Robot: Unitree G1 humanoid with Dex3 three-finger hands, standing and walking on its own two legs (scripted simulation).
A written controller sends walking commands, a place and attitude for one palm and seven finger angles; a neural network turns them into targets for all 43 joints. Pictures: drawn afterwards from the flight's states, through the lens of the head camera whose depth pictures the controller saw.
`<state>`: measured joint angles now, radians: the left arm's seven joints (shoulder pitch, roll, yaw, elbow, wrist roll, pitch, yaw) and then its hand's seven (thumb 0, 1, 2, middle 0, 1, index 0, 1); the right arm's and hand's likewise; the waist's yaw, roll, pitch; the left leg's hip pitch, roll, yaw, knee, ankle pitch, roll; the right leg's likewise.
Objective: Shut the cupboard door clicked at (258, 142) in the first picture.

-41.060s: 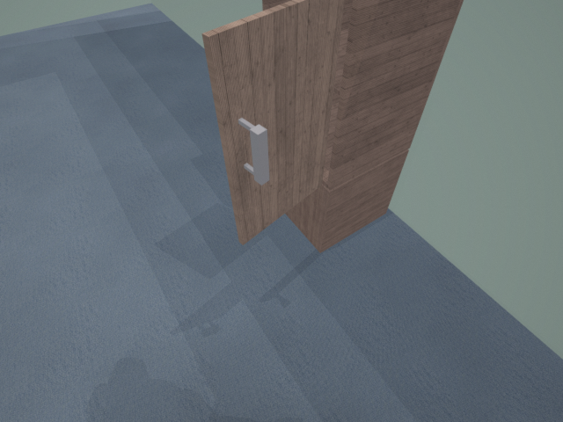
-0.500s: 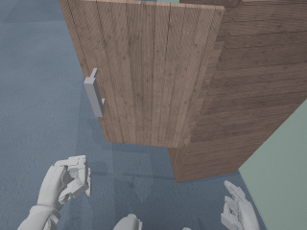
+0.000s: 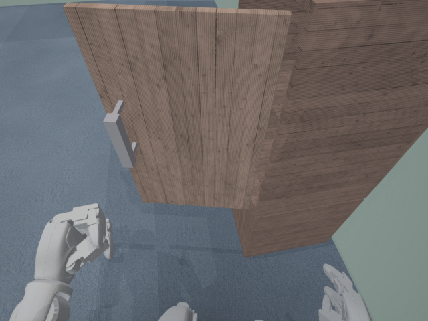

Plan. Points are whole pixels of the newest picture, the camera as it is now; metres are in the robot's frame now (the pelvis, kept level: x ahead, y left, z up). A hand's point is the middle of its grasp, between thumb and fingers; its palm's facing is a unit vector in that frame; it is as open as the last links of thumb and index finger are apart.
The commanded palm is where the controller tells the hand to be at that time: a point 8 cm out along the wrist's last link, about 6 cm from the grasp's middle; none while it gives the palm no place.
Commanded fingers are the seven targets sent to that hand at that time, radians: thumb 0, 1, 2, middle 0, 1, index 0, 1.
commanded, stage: bring the fist close to the handle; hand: left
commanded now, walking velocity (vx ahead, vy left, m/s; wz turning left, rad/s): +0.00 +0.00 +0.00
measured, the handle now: (124, 135) +0.47 +0.23 +0.07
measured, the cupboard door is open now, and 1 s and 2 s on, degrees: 75 75 71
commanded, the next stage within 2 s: push the door shut along its arc in 1.50 s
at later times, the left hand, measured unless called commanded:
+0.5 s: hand (128, 219) +0.27 +0.17 +0.07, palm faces -0.06 -1.00 -0.02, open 3.1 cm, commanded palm +0.26 +0.24 +0.07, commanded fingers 0.00 0.90 0.90 -1.30 -1.50 -1.30 -1.50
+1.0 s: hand (129, 175) +0.36 +0.19 +0.08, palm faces +0.00 -1.00 -0.03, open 3.1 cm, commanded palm +0.33 +0.24 +0.07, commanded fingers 0.00 0.90 0.90 -1.30 -1.50 -1.30 -1.50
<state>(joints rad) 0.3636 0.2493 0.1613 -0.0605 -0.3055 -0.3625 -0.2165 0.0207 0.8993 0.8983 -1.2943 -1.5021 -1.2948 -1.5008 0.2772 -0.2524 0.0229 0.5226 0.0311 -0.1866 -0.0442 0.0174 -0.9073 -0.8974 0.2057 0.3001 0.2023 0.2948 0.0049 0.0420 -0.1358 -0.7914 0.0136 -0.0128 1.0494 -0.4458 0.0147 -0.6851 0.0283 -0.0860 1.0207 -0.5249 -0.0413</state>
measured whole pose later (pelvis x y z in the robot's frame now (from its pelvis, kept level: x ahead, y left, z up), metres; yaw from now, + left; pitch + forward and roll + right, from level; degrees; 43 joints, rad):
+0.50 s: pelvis +0.00 +0.00 +0.00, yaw -1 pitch +11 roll -1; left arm 0.15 0.25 0.13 0.13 -0.28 -0.25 -0.23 0.02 0.90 0.90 -1.30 -1.50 -1.30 -1.50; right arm 0.27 -0.25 0.04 0.54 0.04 -0.15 -0.06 0.02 -0.91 -0.90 0.21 0.30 0.20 0.29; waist -0.01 0.04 -0.13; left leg -0.77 0.01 0.01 1.01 -0.43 0.02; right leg -0.68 0.03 -0.07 1.00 -0.51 -0.04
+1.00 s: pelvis +0.00 +0.01 +0.00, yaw -1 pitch +12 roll -1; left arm -0.23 0.28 0.20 0.47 -0.23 -0.33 -0.19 0.02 0.90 0.90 -1.30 -1.50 -1.30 -1.50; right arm 0.26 -0.25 0.03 0.60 0.04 -0.11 -0.04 0.02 -0.91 -0.90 0.21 0.30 0.20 0.29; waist -0.03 0.03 -0.12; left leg -0.81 0.01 0.02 1.01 -0.42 0.03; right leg -0.72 0.02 -0.05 0.99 -0.49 -0.03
